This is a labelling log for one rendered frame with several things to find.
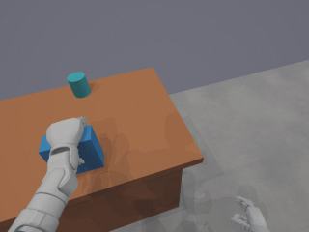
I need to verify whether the robot left hand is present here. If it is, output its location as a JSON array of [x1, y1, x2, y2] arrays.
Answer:
[[46, 116, 88, 166]]

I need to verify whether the table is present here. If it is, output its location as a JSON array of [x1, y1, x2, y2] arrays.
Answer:
[[0, 67, 204, 232]]

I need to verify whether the sponge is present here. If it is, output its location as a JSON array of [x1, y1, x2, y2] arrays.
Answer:
[[38, 125, 104, 174]]

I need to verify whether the robot right hand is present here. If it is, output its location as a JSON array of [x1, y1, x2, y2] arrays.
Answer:
[[231, 196, 267, 232]]

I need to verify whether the left robot forearm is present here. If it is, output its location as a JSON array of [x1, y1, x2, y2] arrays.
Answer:
[[8, 143, 79, 232]]

